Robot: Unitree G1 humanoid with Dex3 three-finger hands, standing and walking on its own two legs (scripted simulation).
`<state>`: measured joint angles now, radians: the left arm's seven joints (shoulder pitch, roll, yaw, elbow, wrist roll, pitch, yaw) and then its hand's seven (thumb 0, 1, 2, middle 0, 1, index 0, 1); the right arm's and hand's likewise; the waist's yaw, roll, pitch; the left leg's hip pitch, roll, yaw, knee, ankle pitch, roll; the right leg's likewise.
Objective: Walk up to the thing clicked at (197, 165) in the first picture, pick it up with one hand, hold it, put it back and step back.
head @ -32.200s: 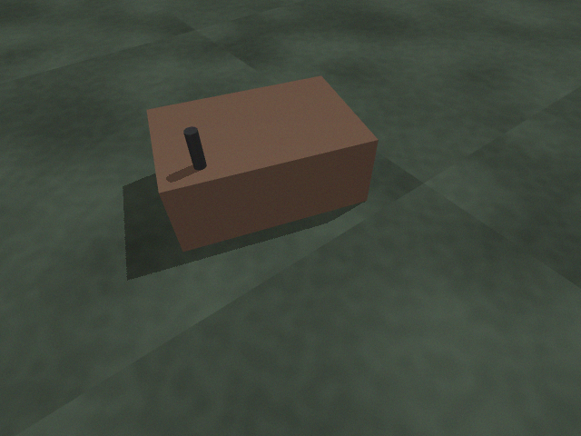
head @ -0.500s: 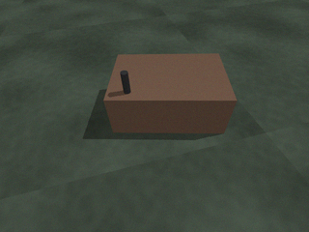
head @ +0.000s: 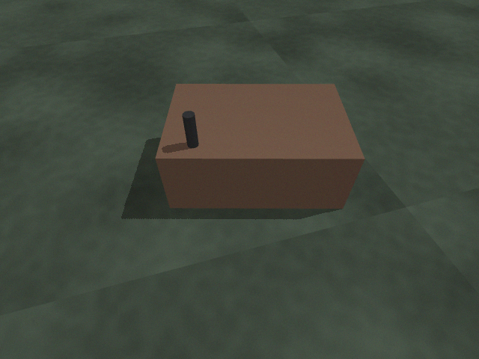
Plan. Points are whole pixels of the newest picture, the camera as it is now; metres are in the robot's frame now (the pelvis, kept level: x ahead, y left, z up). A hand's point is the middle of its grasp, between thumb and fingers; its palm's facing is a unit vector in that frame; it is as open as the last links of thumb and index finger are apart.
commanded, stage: step back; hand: left
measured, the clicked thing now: (190, 130) +1.07 +0.23 -0.33
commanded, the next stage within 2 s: stand in 0.20 s
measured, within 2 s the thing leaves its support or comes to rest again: neither
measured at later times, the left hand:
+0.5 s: hand out of the picture +0.09 +0.24 -0.14, palm faces -0.03 -0.94 -0.33, open 7.4 cm
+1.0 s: hand out of the picture +0.05 +0.24 -0.14, palm faces -0.02 -0.94 -0.34, open 7.4 cm
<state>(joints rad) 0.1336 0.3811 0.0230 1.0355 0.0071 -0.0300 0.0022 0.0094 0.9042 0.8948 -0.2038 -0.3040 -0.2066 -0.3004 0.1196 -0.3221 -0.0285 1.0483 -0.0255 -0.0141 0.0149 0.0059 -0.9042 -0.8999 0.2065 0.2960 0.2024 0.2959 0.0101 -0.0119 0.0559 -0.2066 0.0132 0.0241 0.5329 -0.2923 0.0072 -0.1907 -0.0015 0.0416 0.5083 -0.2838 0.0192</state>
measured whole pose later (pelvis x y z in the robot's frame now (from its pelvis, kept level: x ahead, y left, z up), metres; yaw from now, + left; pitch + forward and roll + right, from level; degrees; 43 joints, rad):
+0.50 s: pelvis -0.01 -0.01 +0.01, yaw +0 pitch -3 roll +0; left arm 0.07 0.34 0.00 1.12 0.00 -0.02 0.00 0.01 0.90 0.89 -0.20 -0.30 -0.21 -0.30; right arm 0.06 -0.34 -0.02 1.13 -0.01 -0.01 0.02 0.00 -0.91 -0.90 0.21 0.30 0.20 0.30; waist -0.01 -0.01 0.06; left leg -0.11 0.01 0.03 0.33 -0.18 -0.01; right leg -0.11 0.00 0.04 0.34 -0.19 0.01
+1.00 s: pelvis -0.02 -0.02 +0.01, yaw +1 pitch -2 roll +0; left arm 0.12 0.35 0.00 1.15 0.01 -0.02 -0.01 0.01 0.90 0.89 -0.20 -0.30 -0.21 -0.30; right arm 0.12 -0.35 -0.01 1.15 -0.01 -0.01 0.02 0.00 -0.91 -0.90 0.20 0.30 0.20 0.30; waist -0.01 0.00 0.05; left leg -0.13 0.02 0.01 0.32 -0.15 -0.02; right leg -0.12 0.01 0.03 0.33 -0.16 0.00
